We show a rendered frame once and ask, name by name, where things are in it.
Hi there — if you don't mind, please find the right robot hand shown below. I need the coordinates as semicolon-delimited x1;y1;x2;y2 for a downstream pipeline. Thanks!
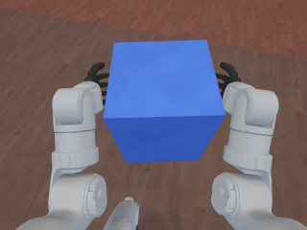
215;62;241;99

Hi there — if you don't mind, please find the right robot forearm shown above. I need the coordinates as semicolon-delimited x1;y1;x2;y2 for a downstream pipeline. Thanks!
222;81;279;197

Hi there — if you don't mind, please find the left robot thigh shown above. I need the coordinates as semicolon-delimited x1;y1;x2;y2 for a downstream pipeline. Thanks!
104;200;140;230

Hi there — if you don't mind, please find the robot left upper arm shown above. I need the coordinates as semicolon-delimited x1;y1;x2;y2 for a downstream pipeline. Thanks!
15;173;107;230

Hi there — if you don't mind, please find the left robot hand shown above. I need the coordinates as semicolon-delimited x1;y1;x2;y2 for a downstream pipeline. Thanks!
84;62;109;104

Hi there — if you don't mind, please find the left robot shin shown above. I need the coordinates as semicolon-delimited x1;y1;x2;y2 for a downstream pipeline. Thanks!
125;196;136;230

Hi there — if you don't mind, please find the carton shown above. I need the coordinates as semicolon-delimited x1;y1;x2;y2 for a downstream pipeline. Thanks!
103;39;225;163

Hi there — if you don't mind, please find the robot right upper arm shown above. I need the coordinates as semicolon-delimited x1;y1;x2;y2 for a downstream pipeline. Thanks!
210;172;307;230

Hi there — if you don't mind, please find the left robot forearm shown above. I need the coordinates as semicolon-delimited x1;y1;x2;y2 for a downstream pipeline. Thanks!
48;80;104;209

